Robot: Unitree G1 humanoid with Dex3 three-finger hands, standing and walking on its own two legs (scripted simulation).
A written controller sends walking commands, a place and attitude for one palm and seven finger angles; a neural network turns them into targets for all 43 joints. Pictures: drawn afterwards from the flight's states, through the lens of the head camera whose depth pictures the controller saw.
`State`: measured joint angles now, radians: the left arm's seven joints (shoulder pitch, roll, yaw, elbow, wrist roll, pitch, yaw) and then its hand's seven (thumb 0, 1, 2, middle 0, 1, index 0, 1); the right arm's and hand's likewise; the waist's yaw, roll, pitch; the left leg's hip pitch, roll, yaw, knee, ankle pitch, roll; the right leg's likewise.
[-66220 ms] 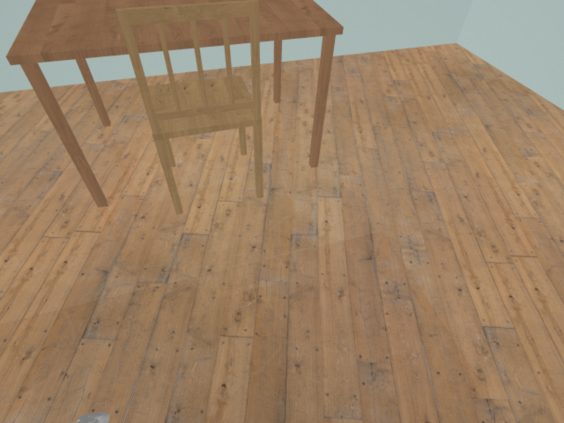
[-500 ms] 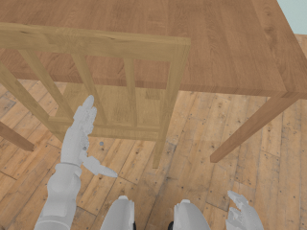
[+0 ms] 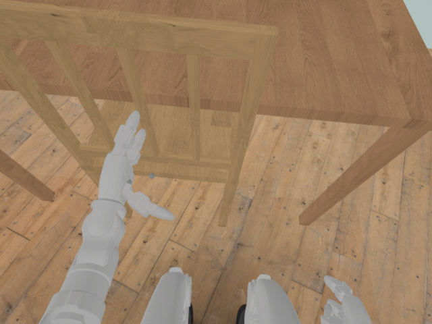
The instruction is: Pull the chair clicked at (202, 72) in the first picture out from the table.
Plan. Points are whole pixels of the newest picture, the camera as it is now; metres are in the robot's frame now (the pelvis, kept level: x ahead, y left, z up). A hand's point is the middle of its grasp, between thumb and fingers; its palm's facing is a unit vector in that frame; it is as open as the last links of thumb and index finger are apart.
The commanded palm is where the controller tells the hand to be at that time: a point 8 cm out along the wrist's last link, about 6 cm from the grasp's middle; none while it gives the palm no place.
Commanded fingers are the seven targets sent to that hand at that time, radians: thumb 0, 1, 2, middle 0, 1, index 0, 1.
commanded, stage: aim the fingers beside a spindle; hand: left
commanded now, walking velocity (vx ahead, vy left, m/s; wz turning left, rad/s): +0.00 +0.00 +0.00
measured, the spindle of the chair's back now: (143, 113) +0.49 +0.17 +0.05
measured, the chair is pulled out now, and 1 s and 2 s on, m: -0.11 -0.11 -0.11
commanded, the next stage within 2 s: push the fingers through the gap in 2.00 s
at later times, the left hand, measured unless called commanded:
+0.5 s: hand (147, 175) +0.37 +0.14 +0.03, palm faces -0.09 -1.00 -0.04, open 17.0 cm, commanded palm +0.36 +0.19 +0.03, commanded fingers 0.00 -0.50 0.30 -0.06 -0.08 -0.06 -0.08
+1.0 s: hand (137, 185) +0.35 +0.15 +0.03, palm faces -0.08 -1.00 -0.03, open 17.0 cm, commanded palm +0.32 +0.21 +0.03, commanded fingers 0.00 -0.50 0.30 -0.06 -0.08 -0.06 -0.08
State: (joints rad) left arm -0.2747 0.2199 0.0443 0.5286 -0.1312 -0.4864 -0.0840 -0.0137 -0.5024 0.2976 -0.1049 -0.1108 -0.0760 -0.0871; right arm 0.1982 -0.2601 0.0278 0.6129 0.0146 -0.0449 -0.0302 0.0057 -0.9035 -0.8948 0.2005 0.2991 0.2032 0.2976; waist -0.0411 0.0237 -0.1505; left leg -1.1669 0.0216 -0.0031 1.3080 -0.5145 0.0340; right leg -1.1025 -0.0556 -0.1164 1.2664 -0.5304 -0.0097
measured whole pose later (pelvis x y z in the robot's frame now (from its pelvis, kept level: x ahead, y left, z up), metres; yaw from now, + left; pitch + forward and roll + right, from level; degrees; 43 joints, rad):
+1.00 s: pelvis +0.03 +0.01 +0.01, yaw -2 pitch +22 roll -3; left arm 0.01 0.22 0.10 0.27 -0.18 -0.46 -0.15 -0.01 -0.50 0.30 -0.07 -0.09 -0.06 -0.08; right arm 0.20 -0.25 0.01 0.54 0.01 -0.05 0.01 0.01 -0.90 -0.89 0.20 0.30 0.20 0.30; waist -0.05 0.02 -0.15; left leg -1.10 0.04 0.02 1.27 -0.55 0.04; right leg -1.05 -0.04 -0.09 1.22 -0.55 0.01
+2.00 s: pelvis +0.03 +0.00 +0.01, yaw -1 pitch +21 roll -3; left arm 0.16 0.25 0.11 0.15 -0.23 -0.44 -0.20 -0.01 -0.50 0.30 -0.06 -0.08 -0.06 -0.08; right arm 0.22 -0.26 0.02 0.54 0.02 -0.10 -0.02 0.01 -0.90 -0.89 0.20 0.30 0.20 0.30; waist -0.06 0.03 -0.17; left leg -1.10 0.04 0.00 1.28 -0.56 0.03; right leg -1.04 -0.03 -0.11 1.22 -0.55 -0.01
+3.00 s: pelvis +0.03 +0.01 +0.01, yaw -2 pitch +23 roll -4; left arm -0.21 0.26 0.16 0.48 -0.17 -0.45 -0.17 -0.01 -0.50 0.30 -0.06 -0.08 -0.07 -0.08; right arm 0.21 -0.25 0.02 0.60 0.01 -0.03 -0.01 0.01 -0.90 -0.89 0.20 0.30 0.20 0.30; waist -0.07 0.02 -0.16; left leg -1.12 0.04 0.01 1.27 -0.55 0.04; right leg -1.06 -0.03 -0.09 1.21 -0.54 0.01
